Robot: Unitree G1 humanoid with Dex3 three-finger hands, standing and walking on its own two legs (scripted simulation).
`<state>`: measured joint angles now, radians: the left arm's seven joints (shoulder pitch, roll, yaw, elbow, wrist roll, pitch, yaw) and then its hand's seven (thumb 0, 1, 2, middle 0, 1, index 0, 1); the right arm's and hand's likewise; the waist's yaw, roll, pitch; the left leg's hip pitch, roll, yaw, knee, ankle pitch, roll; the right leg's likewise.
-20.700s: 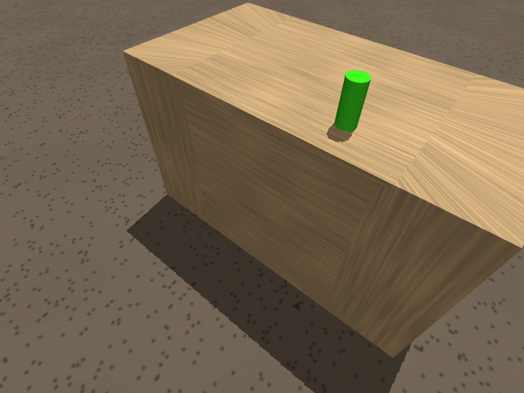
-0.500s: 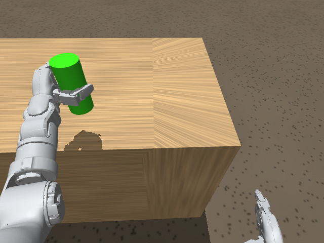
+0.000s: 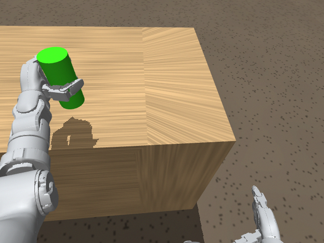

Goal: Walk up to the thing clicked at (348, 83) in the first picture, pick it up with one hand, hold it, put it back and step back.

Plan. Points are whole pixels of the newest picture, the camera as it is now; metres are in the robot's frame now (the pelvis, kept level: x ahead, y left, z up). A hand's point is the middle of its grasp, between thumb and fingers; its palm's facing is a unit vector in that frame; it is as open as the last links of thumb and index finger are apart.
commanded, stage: lower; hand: left
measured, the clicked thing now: (63, 80) +0.47 +0.20 +0.15
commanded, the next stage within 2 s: loosen in 0.86 s
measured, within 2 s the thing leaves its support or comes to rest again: rests again in 0.70 s
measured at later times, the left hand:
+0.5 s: hand (70, 91) +0.49 +0.21 +0.10, palm faces +0.15 -0.99 +0.03, open 9.1 cm
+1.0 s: hand (72, 98) +0.50 +0.21 +0.07, palm faces +0.14 -0.99 +0.01, open 9.1 cm
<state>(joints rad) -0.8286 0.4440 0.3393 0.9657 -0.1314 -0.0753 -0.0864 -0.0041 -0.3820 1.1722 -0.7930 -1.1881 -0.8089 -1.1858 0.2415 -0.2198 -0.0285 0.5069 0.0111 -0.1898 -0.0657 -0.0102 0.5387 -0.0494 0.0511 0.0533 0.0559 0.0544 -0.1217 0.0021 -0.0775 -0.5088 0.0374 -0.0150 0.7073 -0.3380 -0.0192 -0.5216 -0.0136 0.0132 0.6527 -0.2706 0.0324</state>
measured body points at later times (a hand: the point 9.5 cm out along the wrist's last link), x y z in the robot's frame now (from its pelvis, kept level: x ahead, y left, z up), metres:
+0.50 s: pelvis +0.00 +0.00 -0.02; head +0.07 +0.03 +0.43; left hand +0.48 +0.26 +0.10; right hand +0.16 -0.26 -0.06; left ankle +0.01 +0.13 -0.72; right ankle +0.03 -0.14 -0.72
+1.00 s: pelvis -0.01 +0.00 -0.04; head +0.08 +0.03 +0.41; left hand +0.48 +0.26 +0.07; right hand +0.15 -0.26 -0.06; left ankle +0.01 +0.13 -0.72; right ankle +0.03 -0.14 -0.72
